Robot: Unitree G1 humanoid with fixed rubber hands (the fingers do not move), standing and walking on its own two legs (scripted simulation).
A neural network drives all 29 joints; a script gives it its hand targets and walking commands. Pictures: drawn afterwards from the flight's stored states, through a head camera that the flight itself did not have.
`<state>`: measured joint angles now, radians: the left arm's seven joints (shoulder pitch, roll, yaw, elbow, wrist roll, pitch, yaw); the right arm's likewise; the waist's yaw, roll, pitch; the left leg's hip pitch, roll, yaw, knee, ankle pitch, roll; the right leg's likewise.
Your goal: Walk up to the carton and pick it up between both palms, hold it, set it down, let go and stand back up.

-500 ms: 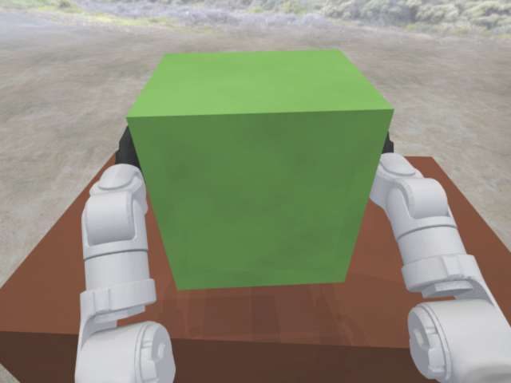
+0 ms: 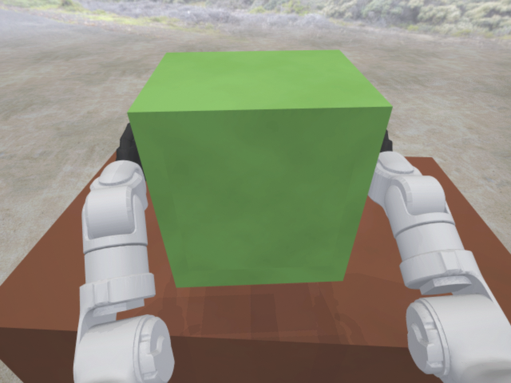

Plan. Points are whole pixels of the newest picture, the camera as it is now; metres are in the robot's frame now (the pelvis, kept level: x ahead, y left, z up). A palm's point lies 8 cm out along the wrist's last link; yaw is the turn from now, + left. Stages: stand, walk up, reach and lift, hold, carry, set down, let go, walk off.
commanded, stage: hold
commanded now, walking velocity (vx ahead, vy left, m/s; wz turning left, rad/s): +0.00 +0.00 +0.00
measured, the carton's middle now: (257, 169) +0.39 +0.00 +0.21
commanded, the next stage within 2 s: none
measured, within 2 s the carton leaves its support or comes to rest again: neither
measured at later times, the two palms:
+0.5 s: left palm (132, 169) +0.37 +0.18 +0.24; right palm (375, 160) +0.37 -0.18 +0.24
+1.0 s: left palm (132, 167) +0.37 +0.18 +0.24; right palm (376, 160) +0.37 -0.18 +0.24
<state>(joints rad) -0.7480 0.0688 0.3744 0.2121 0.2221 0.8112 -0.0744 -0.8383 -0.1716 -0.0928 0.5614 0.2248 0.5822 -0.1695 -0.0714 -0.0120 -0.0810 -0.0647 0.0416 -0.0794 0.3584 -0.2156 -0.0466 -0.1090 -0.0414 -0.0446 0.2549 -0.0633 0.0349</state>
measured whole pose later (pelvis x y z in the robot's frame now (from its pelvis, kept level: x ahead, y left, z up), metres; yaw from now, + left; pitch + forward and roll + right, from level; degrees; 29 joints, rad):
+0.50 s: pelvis +0.01 +0.00 +0.00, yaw +0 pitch -5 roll -1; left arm -0.71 0.06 0.36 0.16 0.22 0.82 -0.07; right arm -0.81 -0.18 -0.07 0.52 0.25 0.59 -0.18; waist -0.08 -0.01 -0.07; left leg -0.05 0.04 -0.08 0.36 -0.23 -0.04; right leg -0.09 -0.04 -0.04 0.24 -0.07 0.04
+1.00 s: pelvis +0.00 +0.00 +0.00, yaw +0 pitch -5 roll -1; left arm -0.74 0.06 0.38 0.19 0.22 0.82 -0.07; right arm -0.83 -0.18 -0.08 0.54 0.22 0.60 -0.17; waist -0.07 0.00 -0.07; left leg -0.05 0.04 -0.08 0.36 -0.22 -0.04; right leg -0.10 -0.04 -0.04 0.25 -0.06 0.04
